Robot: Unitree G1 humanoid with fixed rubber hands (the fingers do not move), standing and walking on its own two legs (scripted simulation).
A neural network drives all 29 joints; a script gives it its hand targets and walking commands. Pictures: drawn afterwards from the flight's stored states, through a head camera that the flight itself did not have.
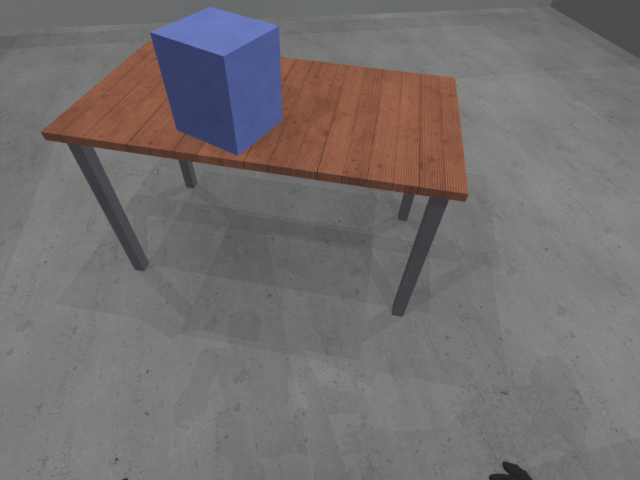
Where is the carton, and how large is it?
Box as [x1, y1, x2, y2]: [150, 7, 282, 155]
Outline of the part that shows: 150,32 176,128 178,130 238,155 282,119 278,26 209,7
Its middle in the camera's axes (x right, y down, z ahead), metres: -0.24 -0.40 +0.98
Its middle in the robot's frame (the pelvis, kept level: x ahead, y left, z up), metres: +1.01 +0.22 -0.01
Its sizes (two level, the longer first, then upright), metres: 0.210 0.200 0.250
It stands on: a table, 0.64 m high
